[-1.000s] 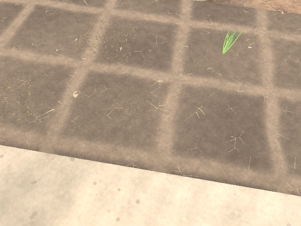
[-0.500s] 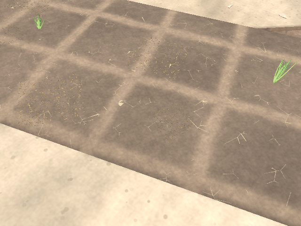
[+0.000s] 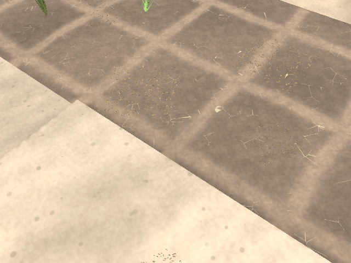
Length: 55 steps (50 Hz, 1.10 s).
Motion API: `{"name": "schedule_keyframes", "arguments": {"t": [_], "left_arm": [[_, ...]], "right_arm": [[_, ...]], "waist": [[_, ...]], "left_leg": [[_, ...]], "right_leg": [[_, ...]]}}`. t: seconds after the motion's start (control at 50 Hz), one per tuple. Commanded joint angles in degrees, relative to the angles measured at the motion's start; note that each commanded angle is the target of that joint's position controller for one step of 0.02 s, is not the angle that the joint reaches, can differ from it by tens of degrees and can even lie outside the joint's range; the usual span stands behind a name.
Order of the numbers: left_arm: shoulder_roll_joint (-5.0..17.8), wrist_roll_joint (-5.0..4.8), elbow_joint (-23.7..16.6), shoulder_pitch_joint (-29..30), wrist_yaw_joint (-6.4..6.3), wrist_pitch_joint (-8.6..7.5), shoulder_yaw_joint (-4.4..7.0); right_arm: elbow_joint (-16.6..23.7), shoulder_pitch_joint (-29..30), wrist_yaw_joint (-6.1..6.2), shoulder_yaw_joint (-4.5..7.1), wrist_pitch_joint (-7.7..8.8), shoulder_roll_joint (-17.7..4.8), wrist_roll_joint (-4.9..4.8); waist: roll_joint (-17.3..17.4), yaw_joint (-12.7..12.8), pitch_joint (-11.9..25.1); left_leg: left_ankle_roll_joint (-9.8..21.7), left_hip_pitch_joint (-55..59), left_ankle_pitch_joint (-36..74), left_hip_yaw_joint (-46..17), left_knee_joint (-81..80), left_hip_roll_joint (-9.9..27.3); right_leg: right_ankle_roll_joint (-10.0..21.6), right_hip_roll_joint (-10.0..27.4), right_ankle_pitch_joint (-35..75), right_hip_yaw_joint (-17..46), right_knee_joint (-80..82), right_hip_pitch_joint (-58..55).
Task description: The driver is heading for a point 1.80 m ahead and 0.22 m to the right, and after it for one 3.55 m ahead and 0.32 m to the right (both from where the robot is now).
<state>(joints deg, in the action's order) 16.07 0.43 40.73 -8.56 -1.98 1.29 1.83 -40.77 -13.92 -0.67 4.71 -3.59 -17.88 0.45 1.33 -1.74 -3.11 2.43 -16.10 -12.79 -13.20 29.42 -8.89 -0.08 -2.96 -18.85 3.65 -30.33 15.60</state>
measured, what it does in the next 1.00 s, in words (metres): steps on the spot: left foot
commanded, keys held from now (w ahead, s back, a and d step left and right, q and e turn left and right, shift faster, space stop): no key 1.00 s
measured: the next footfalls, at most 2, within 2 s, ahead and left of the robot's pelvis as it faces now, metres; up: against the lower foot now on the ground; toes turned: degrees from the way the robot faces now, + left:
left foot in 0.38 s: -0.01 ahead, +0.11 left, +0.00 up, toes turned +1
right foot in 1.54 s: +0.13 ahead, -0.10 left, +0.00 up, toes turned +2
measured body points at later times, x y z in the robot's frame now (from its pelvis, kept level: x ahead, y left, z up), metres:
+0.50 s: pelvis -0.01 +0.01 +0.01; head -0.01 +0.02 +0.46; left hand +0.05 +0.27 -0.13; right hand +0.12 -0.23 -0.11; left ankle -0.05 +0.11 -0.74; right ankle +0.01 -0.11 -0.74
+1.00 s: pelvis -0.01 +0.02 +0.01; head +0.00 +0.03 +0.46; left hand -0.01 +0.27 -0.15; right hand +0.04 -0.23 -0.14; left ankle -0.05 +0.11 -0.74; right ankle +0.01 -0.11 -0.74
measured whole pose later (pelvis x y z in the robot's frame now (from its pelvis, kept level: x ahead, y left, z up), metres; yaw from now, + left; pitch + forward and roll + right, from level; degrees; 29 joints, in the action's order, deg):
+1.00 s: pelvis -0.01 +0.02 +0.01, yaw +5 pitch -2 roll +0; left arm 12.6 0.6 62.7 -13.7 -1.5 0.8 0.3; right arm -60.8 -14.4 2.0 -0.9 0.2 -12.8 0.4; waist -0.5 0.6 -1.9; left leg 3.2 -4.7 -13.9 -2.6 20.5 -3.9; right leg -1.0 0.7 -10.5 0.5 -21.1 8.8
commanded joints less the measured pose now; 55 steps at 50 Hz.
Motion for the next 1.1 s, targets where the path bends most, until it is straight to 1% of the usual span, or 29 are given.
{"name": "schedule_keyframes", "arguments": {"t": [0.02, 0.04, 0.06, 0.08, 0.1, 0.12, 0.14, 0.2, 0.24, 0.26, 0.28, 0.3, 0.32, 0.34, 0.36, 0.38, 0.4, 0.42, 0.44, 0.46, 0.48, 0.5, 0.54, 0.58, 0.7, 0.9, 1.1], "left_arm": [[11.6, 1.04, -3.3, -4.9, -1.49, -1.31, 2.45], [14.4, 1.21, -3.8, -3.0, -0.81, -0.74, 3.16], [10.9, 0.99, -4.0, -3.0, -0.27, -0.68, 2.50], [7.6, 0.49, -4.2, -0.1, 0.13, -0.80, 1.56], [6.3, 0.73, -4.7, 2.1, 0.33, -0.79, 1.16], [6.3, 0.75, -4.6, 2.4, 0.08, -0.97, 1.14], [6.2, 0.78, -4.3, 1.5, 0.04, -1.10, 1.10], [6.1, 0.60, -2.5, -2.1, 0.14, -1.44, 1.18], [6.4, 0.72, -1.6, -2.9, 0.42, -1.43, 1.23], [6.8, 0.87, -1.2, -3.1, 0.67, -1.30, 1.35], [7.5, 1.05, -0.7, -3.6, 0.93, -1.05, 1.57], [7.9, 1.10, -0.1, -4.0, 1.13, -0.78, 1.74], [8.1, 0.90, 0.4, -3.9, 1.25, -0.48, 1.79], [7.9, 0.50, 0.8, -3.6, 1.30, -0.28, 1.70], [7.1, 0.54, 1.3, -4.8, 1.31, -0.49, 1.53], [4.9, 0.46, 0.5, -5.8, 1.68, -0.91, 0.97], [1.7, -0.32, 0.3, -5.5, 1.58, -0.82, -0.08], [3.4, 0.33, 1.8, -4.3, 1.20, -0.47, 0.08], [4.1, 0.44, 2.6, -3.4, 1.25, -0.45, 0.36], [4.7, 0.33, 3.5, -3.3, 1.43, -0.61, 0.52], [5.4, 0.49, 4.1, -3.5, 1.59, -0.68, 0.81], [4.9, 0.46, 4.9, -4.4, 1.67, -0.90, 0.62], [4.4, 0.28, 7.0, -5.3, 1.48, -1.15, 0.40], [4.1, 0.26, 8.8, -5.5, 1.30, -1.14, 0.30], [3.5, 0.25, 13.6, -5.9, 1.00, -1.05, 0.10], [2.7, 0.17, 19.5, -6.7, 0.41, -0.88, -0.46], [1.2, 0.11, 23.1, -7.5, 0.01, -0.73, -1.09]], "right_arm": [[4.2, -1.5, 0.39, 0.53, 1.19, -1.8, -0.26], [4.3, -1.2, 1.03, 1.65, 0.94, -6.2, 0.78], [3.3, -1.0, 1.14, 2.21, 0.76, -8.2, 1.44], [2.1, -1.3, 0.75, 2.23, 0.56, -7.6, 1.18], [1.2, -2.2, 0.31, 2.05, 0.29, -6.9, 0.71], [0.8, -2.6, -0.18, 1.84, 0.04, -6.2, 0.54], [0.5, -2.4, -0.45, 1.51, -0.06, -5.7, 0.38], [0.7, 0.8, -0.42, 0.48, -0.40, -3.9, 0.04], [0.4, 1.8, -0.23, -0.43, -0.67, -2.5, 0.01], [0.2, 2.2, -0.10, -0.81, -0.73, -2.1, -0.11], [0.0, 2.5, 0.12, -0.98, -0.72, -2.2, -0.32], [-0.5, 2.1, 0.37, -1.09, -0.59, -2.4, -0.51], [-1.4, 0.7, 0.59, -1.32, -0.32, -2.0, -0.54], [-2.5, -1.1, 0.87, -1.66, 0.18, -1.4, -0.31], [-2.8, -0.8, 1.20, -1.73, 0.91, -2.6, 0.33], [-2.3, -1.0, 1.61, -1.60, 1.86, -5.7, 1.41], [-2.5, 3.6, 1.58, -1.55, 2.22, -7.3, 0.73], [-2.4, 5.9, 1.25, -2.38, 2.67, -3.9, 0.55], [-2.6, 6.1, 1.19, -2.88, 3.02, -2.8, 0.61], [-3.4, 5.4, 1.41, -2.99, 3.14, -3.0, 0.78], [-4.4, 4.1, 1.80, -3.07, 3.43, -3.4, 0.48], [-5.5, 3.0, 2.01, -3.12, 3.62, -3.5, 0.19], [-6.9, 2.2, 2.13, -3.30, 3.78, -3.0, 0.04], [-8.0, 2.1, 2.16, -3.47, 3.83, -2.7, 0.07], [-11.8, 1.6, 2.37, -3.72, 4.12, -2.5, 0.03], [-17.2, -0.7, 2.77, -4.36, 4.30, -1.4, -0.05], [-20.8, -3.6, 3.10, -5.00, 4.29, 0.2, -0.03]], "waist": [[-11.2, 0.6, 6.9], [-14.2, 1.4, 4.9], [-8.6, 0.9, 4.0], [-6.5, -0.3, 2.5], [-7.0, -1.1, 2.4], [-9.3, -1.1, 2.9], [-9.8, -0.4, 3.4], [-9.6, 1.9, 4.3], [-10.6, 2.6, 4.7], [-11.4, 3.0, 4.7], [-12.3, 3.4, 4.8], [-12.7, 3.4, 4.7], [-12.1, 2.3, 4.7], [-10.6, 0.7, 4.6], [-8.3, 0.9, 5.2], [-0.8, 2.1, 7.4], [8.0, 4.7, 4.1], [5.6, 3.9, 3.1], [5.4, 3.3, 2.5], [5.3, 2.8, 1.8], [5.7, 2.5, 1.5], [5.6, 2.7, 1.8], [3.1, 2.5, 1.6], [1.5, 2.5, 1.1], [-0.7, 2.5, 0.6], [-1.0, 2.5, 0.8], [-1.0, 2.3, 0.1]], "left_leg": [[-1.1, -8.2, -12.9, -2.1, 11.9, 2.7], [-2.1, -13.0, -22.4, 5.7, 21.6, -1.7], [-2.4, -11.4, -20.3, 4.0, 29.0, 1.5], [-2.7, -10.4, -16.6, 3.8, 32.2, 2.1], [-3.4, -9.6, -13.9, 4.6, 34.3, 2.1], [-3.9, -10.0, -12.3, 5.4, 35.1, 2.2], [-4.5, -10.0, -11.9, 5.9, 34.3, 2.0], [-5.5, -9.6, -12.6, 6.6, 26.2, 2.9], [-5.2, -5.8, -14.3, 8.3, 17.6, 4.2], [-4.7, -3.1, -15.2, 9.8, 13.2, 4.6], [-4.3, -1.1, -15.5, 11.3, 9.6, 4.6], [-3.8, 0.8, -14.1, 12.4, 5.7, 4.6], [-3.1, 3.7, -9.8, 13.3, -0.4, 4.7], [-2.3, 8.5, -1.6, 13.8, -10.0, 5.0], [-1.4, 13.8, 5.0, 9.7, -14.3, 7.6], [0.2, 18.5, 6.4, -0.5, -16.1, 16.7], [4.1, 8.1, 14.7, -4.2, -13.5, 21.9], [4.3, 5.1, 10.6, -2.6, -12.8, 20.4], [2.9, 4.4, 6.4, -1.2, -13.1, 17.9], [1.8, 4.2, 4.5, 0.1, -13.5, 15.9], [1.3, 4.4, 5.4, 0.8, -13.6, 15.0], [1.0, 5.2, 6.3, 1.5, -13.4, 14.5], [1.0, 6.3, 6.5, 2.1, -13.2, 14.2], [1.2, 6.1, 5.8, 2.3, -13.3, 14.1], [1.5, 5.7, 5.7, 2.7, -13.9, 13.6], [1.6, 6.1, 8.4, 3.8, -13.6, 13.1], [1.5, 6.2, 9.7, 4.5, -12.8, 12.8]], "right_leg": [[5.3, 20.4, 6.6, 19.2, 17.5, -14.9], [12.6, 25.5, 14.6, 26.4, 16.9, -7.7], [14.5, 24.4, 17.3, 23.9, 16.0, -5.2], [13.2, 20.3, 18.4, 17.7, 15.3, -3.2], [11.6, 16.6, 20.4, 12.4, 14.6, -2.9], [11.0, 14.7, 23.0, 9.5, 14.0, -4.4], [10.8, 13.5, 25.7, 7.5, 13.3, -5.9], [11.6, 14.1, 27.4, 6.9, 11.9, -10.5], [11.6, 14.2, 25.0, 6.8, 11.3, -10.7], [11.6, 14.1, 24.0, 6.7, 11.1, -10.0], [11.7, 14.1, 24.3, 7.0, 10.6, -9.5], [11.8, 14.1, 25.6, 7.4, 9.9, -9.2], [11.1, 13.7, 27.3, 7.1, 8.5, -8.4], [9.4, 13.0, 28.4, 6.3, 6.8, -6.4], [6.6, 12.6, 25.8, 6.2, 5.9, -2.8], [3.6, 9.9, 18.0, 3.2, 1.3, 1.5], [1.7, 4.4, 4.6, -1.1, 6.3, -1.3], [1.1, 5.2, 4.8, -1.2, 7.5, -6.3], [1.1, 4.9, 7.9, -0.6, 8.4, -7.3], [1.0, 5.3, 10.8, -0.3, 8.9, -8.3], [1.1, 5.8, 13.1, 0.0, 8.8, -8.6], [1.1, 6.4, 14.4, 0.3, 9.4, -8.9], [0.9, 6.7, 14.6, 0.4, 10.2, -8.4], [0.6, 6.8, 14.5, 0.5, 10.6, -8.4], [0.5, 7.4, 15.0, 0.9, 11.2, -9.1], [0.9, 7.9, 15.7, 0.9, 10.8, -9.8], [1.1, 8.0, 16.0, 0.8, 10.4, -9.2]]}}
